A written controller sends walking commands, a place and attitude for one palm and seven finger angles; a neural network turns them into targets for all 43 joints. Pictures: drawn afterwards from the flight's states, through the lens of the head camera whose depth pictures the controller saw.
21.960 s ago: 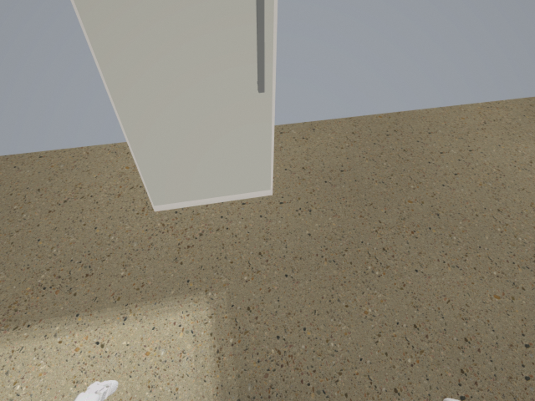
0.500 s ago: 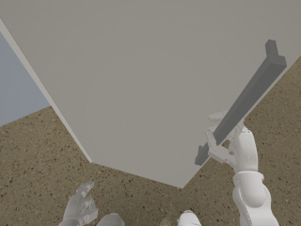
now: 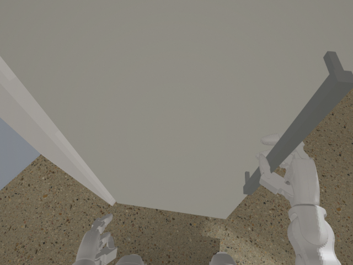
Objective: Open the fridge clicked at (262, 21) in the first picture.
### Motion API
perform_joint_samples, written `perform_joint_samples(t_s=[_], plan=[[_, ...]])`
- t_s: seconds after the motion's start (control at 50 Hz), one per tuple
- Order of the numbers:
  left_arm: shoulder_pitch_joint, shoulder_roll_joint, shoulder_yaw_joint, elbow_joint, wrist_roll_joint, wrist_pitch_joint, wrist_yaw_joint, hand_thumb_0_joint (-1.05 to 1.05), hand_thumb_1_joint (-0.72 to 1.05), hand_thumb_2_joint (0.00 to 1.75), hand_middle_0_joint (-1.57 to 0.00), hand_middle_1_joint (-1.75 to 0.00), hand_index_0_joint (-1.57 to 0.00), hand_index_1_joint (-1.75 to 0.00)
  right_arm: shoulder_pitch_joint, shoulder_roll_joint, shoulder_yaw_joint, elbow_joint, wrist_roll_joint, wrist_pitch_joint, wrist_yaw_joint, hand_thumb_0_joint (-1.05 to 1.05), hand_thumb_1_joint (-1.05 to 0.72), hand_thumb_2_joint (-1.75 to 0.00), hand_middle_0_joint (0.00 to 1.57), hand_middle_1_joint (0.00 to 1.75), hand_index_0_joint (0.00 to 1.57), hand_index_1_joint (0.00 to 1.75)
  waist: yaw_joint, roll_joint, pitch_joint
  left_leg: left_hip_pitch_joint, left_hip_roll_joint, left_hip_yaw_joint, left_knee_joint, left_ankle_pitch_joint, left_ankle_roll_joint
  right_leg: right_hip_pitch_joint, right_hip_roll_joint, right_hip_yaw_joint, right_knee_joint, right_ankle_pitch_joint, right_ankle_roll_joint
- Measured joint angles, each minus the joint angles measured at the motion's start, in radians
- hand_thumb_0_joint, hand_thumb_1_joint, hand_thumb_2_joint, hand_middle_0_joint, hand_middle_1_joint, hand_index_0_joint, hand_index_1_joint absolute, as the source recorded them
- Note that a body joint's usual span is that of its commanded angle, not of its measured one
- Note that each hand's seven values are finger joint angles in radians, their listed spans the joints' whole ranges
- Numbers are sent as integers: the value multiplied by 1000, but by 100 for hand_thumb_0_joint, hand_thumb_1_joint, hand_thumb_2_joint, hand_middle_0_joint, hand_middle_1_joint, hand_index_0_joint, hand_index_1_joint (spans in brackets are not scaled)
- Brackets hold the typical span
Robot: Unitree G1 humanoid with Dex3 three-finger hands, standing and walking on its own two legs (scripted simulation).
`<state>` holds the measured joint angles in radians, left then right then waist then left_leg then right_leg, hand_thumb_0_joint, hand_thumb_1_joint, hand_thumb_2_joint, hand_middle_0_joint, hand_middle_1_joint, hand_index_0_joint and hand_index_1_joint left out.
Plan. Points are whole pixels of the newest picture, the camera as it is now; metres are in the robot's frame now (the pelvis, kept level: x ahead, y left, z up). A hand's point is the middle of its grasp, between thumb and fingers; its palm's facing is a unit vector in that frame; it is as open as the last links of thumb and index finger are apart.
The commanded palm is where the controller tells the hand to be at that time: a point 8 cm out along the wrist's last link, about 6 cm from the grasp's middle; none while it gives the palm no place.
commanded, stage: stop walking and hold the door back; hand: right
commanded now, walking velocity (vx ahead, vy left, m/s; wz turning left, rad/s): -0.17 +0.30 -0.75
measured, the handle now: (275, 147) +0.33 -0.18 +0.10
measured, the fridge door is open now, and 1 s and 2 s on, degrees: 66 67 69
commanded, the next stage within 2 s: loosen the grip on the handle in 1.20 s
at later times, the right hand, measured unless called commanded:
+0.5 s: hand (260, 194) +0.24 -0.14 +0.09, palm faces +0.33 +0.92 -0.22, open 5.4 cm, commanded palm +0.23 -0.18 +0.08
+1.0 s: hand (262, 171) +0.28 -0.15 +0.09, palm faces +0.33 +0.93 -0.15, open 5.4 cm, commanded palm +0.24 -0.19 +0.08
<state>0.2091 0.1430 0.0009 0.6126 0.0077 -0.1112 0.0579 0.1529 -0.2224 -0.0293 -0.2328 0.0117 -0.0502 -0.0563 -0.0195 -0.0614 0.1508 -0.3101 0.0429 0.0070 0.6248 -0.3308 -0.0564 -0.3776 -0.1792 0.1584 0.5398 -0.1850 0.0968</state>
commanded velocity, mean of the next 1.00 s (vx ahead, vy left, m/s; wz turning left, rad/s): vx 0.12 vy -0.10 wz -0.06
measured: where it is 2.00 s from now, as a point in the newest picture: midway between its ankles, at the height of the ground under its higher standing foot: outside the picture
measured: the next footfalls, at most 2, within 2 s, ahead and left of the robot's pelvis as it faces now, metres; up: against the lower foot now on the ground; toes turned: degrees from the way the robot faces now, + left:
left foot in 0.02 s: +0.05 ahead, +0.20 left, +0.00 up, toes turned +1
right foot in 0.34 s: -0.03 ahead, -0.01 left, +0.00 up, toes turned -19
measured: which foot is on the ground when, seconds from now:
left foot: up 0.00-0.00, down 0.02-0.36, up 0.38-0.60, down 0.62-1.00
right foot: down 0.00-0.02, up 0.04-0.32, down 0.34-0.64, up 0.66-0.94, down 0.96-1.00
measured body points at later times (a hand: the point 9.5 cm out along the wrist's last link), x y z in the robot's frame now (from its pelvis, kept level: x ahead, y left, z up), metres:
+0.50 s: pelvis -0.09 +0.10 +0.01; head -0.04 +0.09 +0.45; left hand +0.16 +0.26 -0.08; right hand +0.22 -0.18 +0.10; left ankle -0.04 +0.22 -0.68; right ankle -0.07 +0.00 -0.73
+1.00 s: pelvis -0.11 +0.09 +0.00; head -0.07 +0.09 +0.44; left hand +0.03 +0.38 -0.11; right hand +0.26 -0.20 +0.10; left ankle -0.06 +0.24 -0.73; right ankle -0.09 -0.04 -0.73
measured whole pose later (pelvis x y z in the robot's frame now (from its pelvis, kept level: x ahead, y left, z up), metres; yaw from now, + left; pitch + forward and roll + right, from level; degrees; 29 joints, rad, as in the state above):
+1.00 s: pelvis -0.11 +0.09 +0.00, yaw -15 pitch -3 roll -2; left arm 0.30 0.35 0.06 0.76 -0.02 -0.06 0.11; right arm -0.69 -0.25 -0.14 0.91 0.04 -0.16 -0.05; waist 0.07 0.02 0.11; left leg -0.27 0.11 0.02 0.67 -0.36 -0.04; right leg -0.29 -0.04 -0.11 0.56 -0.22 0.01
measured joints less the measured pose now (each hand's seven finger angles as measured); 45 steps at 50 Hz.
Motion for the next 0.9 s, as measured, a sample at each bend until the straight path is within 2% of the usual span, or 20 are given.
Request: perform_joint_samples(t_s=[0.02,0.06,0.1,0.14,0.18,0.22,0.32,0.34,0.36,0.38,0.42,0.46,0.5,0.56,0.62,0.66,0.7,0.76,0.8,0.9], plan=[[6,-8,-4,1,-6,2,-1,2,90,90,-20,-30,-20,-30,10,-16,-20,-7,3,1,-6,1,-66,-80,42,134,29,140,-5,24,-23,45,17,2,-83,25,9,-32,14,5,41,-42,-7],[-31,14,4,36,-12,10,3,2,90,90,-20,-30,-20,-30,10,6,-50,8,-1,-3,-18,0,-66,-81,42,135,29,140,4,3,-16,24,11,33,-32,48,7,-121,35,12,273,-238,-30],[-53,39,19,69,-6,17,16,2,91,90,-20,-30,-20,-30,21,22,-54,33,0,-6,-25,0,-66,-81,43,136,29,140,21,-1,-19,23,33,62,-2,21,11,-191,90,-54,540,-353,-41],[-61,57,32,81,-2,24,30,2,91,90,-20,-30,-20,-30,37,27,-52,57,6,-20,-24,0,-67,-81,43,135,29,140,30,12,-25,37,56,84,-12,18,21,-204,125,-156,679,-390,-37],[-60,75,33,78,-1,31,46,2,91,90,-20,-30,-20,-30,21,22,-39,97,8,-38,-25,0,-66,-81,43,135,31,140,30,27,-30,49,76,112,-29,29,26,-170,150,-237,648,-387,-41],[-58,93,26,68,-1,40,56,2,91,90,-20,-30,-20,-30,-28,19,-21,151,6,-50,-29,0,-65,-81,43,136,33,140,24,38,-43,46,89,146,-38,38,33,-115,168,-279,528,-359,-54],[-79,119,9,36,-1,61,57,2,91,90,-20,-30,-19,-30,-222,27,19,307,6,-53,-48,0,-67,-83,44,138,39,140,-3,71,-68,-7,97,198,-2,45,49,64,192,-276,163,-249,-82],[-87,122,7,26,-3,65,54,2,91,90,-20,-30,-19,-30,-266,28,26,337,7,-51,-52,0,-68,-84,45,138,40,140,-4,77,-70,-24,98,203,19,42,49,104,192,-272,76,-186,-92],[-103,116,5,22,-4,68,51,2,91,90,-20,-30,-19,-30,-312,22,30,368,11,-49,-55,0,-69,-84,45,138,41,140,-6,100,-56,-36,113,197,41,39,49,115,206,-279,42,-127,-120],[-116,110,3,12,-7,73,48,2,91,90,-20,-30,-19,-30,-351,18,30,401,16,-50,-60,0,-70,-84,45,138,42,140,-10,112,-42,-45,113,173,62,38,42,116,214,-285,39,-104,-141],[-122,103,-2,-11,-13,72,39,2,91,90,-20,-30,-19,-30,-410,17,33,475,22,-48,-70,0,-70,-83,45,139,43,140,-8,90,-30,-75,74,119,163,-96,30,105,200,-276,47,-95,-161],[-115,92,-11,-17,-18,63,34,1,91,90,-20,-30,-19,-30,-460,12,36,550,15,-40,-69,-2,-69,-80,45,139,43,140,4,45,-29,-98,37,92,262,-145,28,94,180,-249,35,-79,-162],[-95,76,-20,-12,-25,57,29,1,91,90,-20,-30,-19,-30,-515,4,45,622,16,-27,-62,-3,-69,-78,45,139,44,140,3,12,-32,-97,15,76,282,-129,25,84,165,-225,20,-56,-157],[-50,51,-42,14,-33,59,27,1,91,90,-20,-30,-20,-30,-608,6,51,743,31,-19,-53,-4,-69,-77,45,139,44,140,-27,2,-38,-43,5,69,185,-97,23,69,155,-214,17,-36,-144],[-8,29,-67,52,-35,68,31,1,91,90,-20,-30,-20,-30,-693,-4,37,859,41,-23,-42,-4,-68,-77,45,140,45,140,-48,19,-54,56,-1,75,4,-87,39,32,158,-216,69,-54,-130],[0,35,-69,84,-32,79,32,1,91,90,-20,-30,-20,-30,-731,-10,6,928,39,-35,-40,-5,-67,-78,45,140,45,140,-37,-1,-48,56,-15,81,-7,0,61,-3,148,-203,158,-156,-120],[14,50,-56,117,-29,82,37,1,91,90,-20,-30,-20,-30,-756,-11,-18,995,38,-51,-38,-6,-66,-77,45,140,45,140,-19,-7,-42,60,-7,84,0,6,68,-50,167,-183,317,-237,-100],[39,88,-35,160,-30,74,42,1,91,90,-20,-30,-20,-30,-788,-21,-57,1093,28,-71,-21,-7,-66,-77,45,140,45,140,2,11,-39,78,17,64,-32,18,61,-95,180,-184,470,-236,-81],[57,117,-22,170,-32,71,46,2,91,90,-20,-30,-20,-30,-806,-34,-81,1150,20,-82,-7,-8,-65,-77,45,140,45,140,25,28,-40,90,36,54,-57,33,54,-88,169,-198,440,-221,-77],[91,187,20,161,-29,58,55,2,91,90,-20,-30,-20,-30,-835,-42,-121,1191,14,-91,1,-7,-65,-79,45,140,45,140,72,62,-35,96,68,38,-66,39,31,13,139,-249,172,-157,-76]])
